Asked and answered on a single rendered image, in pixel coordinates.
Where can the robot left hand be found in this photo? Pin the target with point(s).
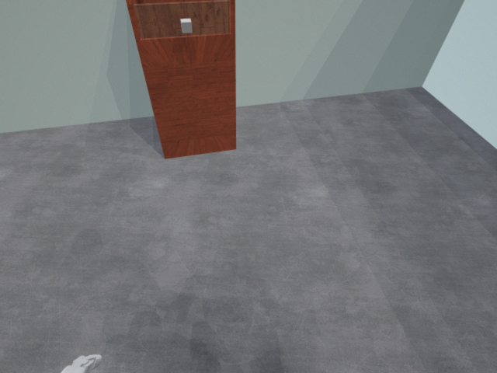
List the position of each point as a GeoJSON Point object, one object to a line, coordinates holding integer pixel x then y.
{"type": "Point", "coordinates": [84, 364]}

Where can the handle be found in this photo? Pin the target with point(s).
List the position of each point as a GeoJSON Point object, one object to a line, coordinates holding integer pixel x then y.
{"type": "Point", "coordinates": [186, 25]}

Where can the cabinet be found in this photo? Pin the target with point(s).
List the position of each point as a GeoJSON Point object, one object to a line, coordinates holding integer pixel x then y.
{"type": "Point", "coordinates": [191, 82]}

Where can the drawer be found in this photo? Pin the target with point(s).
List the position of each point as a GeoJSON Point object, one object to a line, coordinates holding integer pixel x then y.
{"type": "Point", "coordinates": [163, 19]}

